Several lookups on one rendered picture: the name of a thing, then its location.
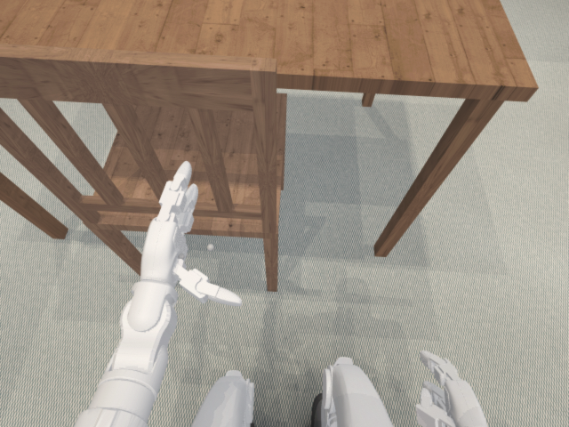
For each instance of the robot thigh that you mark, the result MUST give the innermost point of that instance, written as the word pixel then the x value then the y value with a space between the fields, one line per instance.
pixel 229 403
pixel 349 393

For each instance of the right robot thigh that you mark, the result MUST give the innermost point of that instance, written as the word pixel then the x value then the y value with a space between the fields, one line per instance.
pixel 349 393

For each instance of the left robot thigh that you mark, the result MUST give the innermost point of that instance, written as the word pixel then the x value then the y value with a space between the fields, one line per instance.
pixel 229 403

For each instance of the robot right hand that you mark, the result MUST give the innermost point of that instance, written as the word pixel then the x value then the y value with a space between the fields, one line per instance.
pixel 456 406

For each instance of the robot left hand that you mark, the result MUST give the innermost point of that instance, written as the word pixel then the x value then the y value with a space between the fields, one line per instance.
pixel 165 241

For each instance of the table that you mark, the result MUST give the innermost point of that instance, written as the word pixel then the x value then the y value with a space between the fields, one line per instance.
pixel 463 49

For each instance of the robot left forearm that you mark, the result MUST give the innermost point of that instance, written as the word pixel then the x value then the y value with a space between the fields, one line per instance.
pixel 130 384

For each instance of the chair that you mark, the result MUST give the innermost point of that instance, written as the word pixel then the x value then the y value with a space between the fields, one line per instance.
pixel 220 113

